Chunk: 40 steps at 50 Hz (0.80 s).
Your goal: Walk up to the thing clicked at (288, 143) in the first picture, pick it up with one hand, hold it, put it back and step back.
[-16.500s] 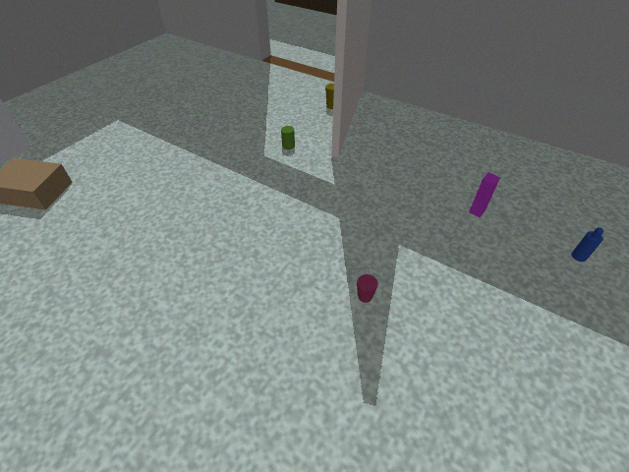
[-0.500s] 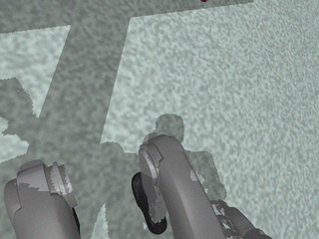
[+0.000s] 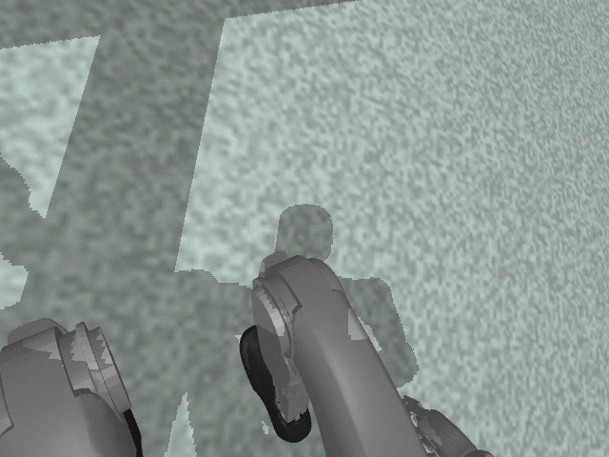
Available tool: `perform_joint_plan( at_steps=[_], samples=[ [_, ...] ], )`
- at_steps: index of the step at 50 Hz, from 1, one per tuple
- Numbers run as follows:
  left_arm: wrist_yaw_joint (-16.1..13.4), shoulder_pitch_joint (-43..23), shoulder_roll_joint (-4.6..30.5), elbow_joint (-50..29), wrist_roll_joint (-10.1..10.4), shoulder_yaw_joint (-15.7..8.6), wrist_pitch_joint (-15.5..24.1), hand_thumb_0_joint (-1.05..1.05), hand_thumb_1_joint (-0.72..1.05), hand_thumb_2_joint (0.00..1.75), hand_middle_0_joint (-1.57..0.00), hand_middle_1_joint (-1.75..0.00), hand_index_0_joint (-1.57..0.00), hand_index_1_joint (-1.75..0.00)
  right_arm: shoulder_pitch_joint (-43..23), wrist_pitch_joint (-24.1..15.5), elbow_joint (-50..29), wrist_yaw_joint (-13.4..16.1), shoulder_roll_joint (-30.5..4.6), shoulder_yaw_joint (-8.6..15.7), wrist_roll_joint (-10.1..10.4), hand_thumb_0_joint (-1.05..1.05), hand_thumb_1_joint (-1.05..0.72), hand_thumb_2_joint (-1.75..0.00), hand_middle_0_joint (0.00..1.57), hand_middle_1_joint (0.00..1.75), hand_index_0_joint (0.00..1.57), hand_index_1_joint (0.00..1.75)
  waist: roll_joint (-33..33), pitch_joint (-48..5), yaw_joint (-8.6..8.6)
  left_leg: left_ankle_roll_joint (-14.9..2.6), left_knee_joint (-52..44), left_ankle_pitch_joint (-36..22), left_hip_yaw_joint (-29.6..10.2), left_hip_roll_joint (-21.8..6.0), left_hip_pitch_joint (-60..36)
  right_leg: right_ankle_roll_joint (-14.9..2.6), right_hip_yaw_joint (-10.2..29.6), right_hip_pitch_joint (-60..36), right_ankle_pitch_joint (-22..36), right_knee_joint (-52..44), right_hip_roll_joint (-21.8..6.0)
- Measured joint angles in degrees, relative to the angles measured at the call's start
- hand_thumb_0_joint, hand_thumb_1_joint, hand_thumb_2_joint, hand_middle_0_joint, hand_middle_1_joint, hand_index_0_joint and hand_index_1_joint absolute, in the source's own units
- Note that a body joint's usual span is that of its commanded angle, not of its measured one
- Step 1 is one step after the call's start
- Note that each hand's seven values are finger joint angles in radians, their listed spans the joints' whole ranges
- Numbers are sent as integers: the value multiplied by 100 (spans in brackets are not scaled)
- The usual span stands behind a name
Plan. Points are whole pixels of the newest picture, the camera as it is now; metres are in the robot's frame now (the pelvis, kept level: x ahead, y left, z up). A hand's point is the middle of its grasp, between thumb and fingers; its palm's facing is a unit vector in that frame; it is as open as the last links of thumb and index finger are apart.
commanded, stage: rest palm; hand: left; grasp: from above
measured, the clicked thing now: out of the picture +0.49 +0.36 -0.25
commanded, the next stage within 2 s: close in 0.22 s
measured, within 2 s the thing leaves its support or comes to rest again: neither
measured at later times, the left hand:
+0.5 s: hand out of the picture +0.45 +0.36 -0.21, palm faces -0.37 -0.18 -0.91, open 14.2 cm
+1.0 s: hand out of the picture +0.46 +0.36 -0.21, palm faces -0.37 -0.17 -0.91, open 12.8 cm
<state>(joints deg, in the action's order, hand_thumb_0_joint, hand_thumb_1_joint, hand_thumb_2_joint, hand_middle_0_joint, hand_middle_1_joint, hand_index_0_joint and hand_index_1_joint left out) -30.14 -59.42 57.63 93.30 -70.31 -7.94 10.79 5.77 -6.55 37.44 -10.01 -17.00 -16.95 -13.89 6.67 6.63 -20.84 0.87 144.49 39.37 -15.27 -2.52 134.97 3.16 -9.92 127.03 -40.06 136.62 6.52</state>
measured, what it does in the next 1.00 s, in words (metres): stands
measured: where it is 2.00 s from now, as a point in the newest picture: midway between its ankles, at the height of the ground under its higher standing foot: (211, 437)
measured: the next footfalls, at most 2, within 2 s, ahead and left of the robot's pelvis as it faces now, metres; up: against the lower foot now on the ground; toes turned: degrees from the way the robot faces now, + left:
none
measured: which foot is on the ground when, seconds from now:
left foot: down 0.00-1.00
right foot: down 0.00-1.00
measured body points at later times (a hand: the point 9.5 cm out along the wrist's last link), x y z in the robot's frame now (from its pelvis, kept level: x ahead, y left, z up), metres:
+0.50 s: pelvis +0.00 +0.00 +0.00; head +0.25 +0.13 +0.35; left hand +0.47 +0.36 -0.16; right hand +0.09 -0.25 -0.07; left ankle +0.07 +0.13 -0.27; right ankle +0.11 -0.11 -0.27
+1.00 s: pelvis +0.00 +0.00 +0.00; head +0.26 +0.13 +0.34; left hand +0.47 +0.36 -0.16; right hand +0.08 -0.25 -0.07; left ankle +0.07 +0.13 -0.27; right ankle +0.11 -0.11 -0.27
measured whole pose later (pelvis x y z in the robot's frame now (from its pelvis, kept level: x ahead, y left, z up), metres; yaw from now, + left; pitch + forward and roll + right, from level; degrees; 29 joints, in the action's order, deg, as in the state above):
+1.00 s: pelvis +0.00 +0.00 +0.00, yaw +0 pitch +28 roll -13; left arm -29.3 -60.1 58.0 92.3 -68.4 -5.1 12.0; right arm 4.7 -7.0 37.0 -10.5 -17.8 -17.8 -14.1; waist 6.8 6.9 -19.9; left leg 1.1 144.4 39.7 -15.7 -2.3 134.7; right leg 2.9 -10.3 126.6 -40.3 136.3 6.4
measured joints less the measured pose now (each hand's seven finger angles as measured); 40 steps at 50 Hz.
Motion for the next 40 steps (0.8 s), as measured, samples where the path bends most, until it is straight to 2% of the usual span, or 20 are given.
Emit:
perform_joint_plan(
  at_steps=[3,7,12,28,34,40],
  samples=[
    [94,19,-10,-78,91,91,-7,0,-53,100,-9,-100,0,-96,-24,-25,-24,-14,-24,-19,18,0,-91,-91,20,30,21,30,-24,33,25,-1,-6,2,3,-8,-7,-2,3,-2,5,-8,6],
    [150,101,3,-152,165,33,75,0,-52,101,-9,-100,0,-95,-89,-35,-47,-16,-40,-9,18,0,-91,-91,20,30,21,30,-31,66,46,4,-8,14,-1,-14,-43,3,1,-30,2,-10,9],
    [182,94,-17,-156,218,111,144,0,-51,103,-11,-100,0,-95,-154,-23,-72,-24,-76,-10,35,0,-91,-91,20,30,20,30,-14,36,101,14,-15,16,-10,-16,-64,-2,-7,-41,8,-15,11],
    [-10,-50,89,10,-10,174,283,0,-39,97,-15,-104,-1,-96,-233,11,-106,-10,-121,-15,6,0,-91,-90,20,30,20,30,80,11,99,19,8,8,-46,24,-59,-22,-42,-82,-9,-18,-11],
    [-55,-95,115,59,-2,154,225,0,-33,97,-17,-106,-2,-98,-199,1,-83,-21,-109,-19,-30,0,-91,-90,20,30,20,30,71,24,69,11,15,-9,-48,26,-22,-9,-43,-48,6,-13,-11],
    [-2,-120,112,7,56,239,149,0,-28,97,-19,-107,-4,-98,-173,-15,-50,-17,-115,-40,-46,0,-91,-91,20,30,20,30,21,68,70,-19,21,8,-33,8,7,17,-28,-25,0,-21,4]
  ],
)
